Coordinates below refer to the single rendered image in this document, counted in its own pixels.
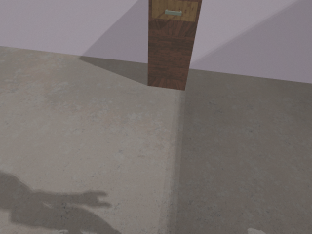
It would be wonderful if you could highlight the handle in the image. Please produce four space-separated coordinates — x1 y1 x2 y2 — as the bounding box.
165 10 182 16

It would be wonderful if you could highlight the drawer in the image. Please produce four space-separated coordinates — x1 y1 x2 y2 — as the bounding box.
151 0 199 22

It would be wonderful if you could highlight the cabinet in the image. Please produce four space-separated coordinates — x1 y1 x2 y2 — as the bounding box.
147 0 202 91

